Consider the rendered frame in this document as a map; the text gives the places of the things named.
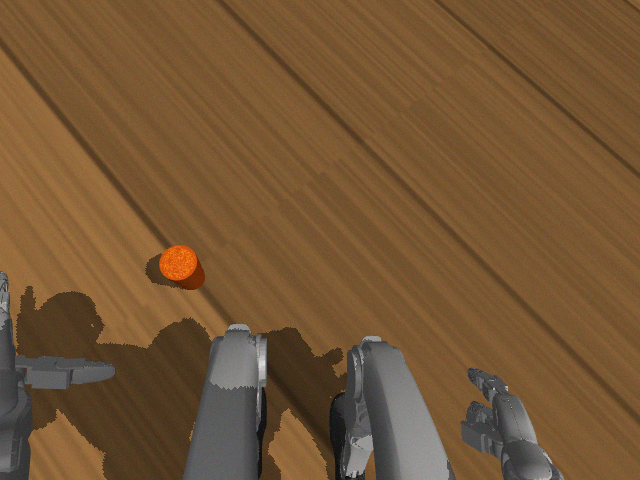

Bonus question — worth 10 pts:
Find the right robot hand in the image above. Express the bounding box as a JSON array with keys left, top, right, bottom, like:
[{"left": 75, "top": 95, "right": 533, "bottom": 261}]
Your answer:
[{"left": 461, "top": 368, "right": 538, "bottom": 460}]

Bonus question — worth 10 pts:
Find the left robot hand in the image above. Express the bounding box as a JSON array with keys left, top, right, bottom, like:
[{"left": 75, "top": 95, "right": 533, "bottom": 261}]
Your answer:
[{"left": 0, "top": 271, "right": 115, "bottom": 389}]

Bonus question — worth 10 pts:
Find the right robot foot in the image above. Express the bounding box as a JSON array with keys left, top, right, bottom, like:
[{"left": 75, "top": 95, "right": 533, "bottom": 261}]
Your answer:
[{"left": 330, "top": 392, "right": 365, "bottom": 480}]

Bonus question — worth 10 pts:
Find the left robot arm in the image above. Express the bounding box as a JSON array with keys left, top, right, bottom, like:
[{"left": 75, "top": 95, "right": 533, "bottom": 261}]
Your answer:
[{"left": 0, "top": 370, "right": 33, "bottom": 480}]

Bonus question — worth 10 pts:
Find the right robot arm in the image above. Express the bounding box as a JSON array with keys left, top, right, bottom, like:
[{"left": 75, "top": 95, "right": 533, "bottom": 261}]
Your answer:
[{"left": 501, "top": 441, "right": 564, "bottom": 480}]

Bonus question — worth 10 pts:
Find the cup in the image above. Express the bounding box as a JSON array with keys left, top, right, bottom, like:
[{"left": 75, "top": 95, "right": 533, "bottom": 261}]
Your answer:
[{"left": 159, "top": 245, "right": 205, "bottom": 290}]

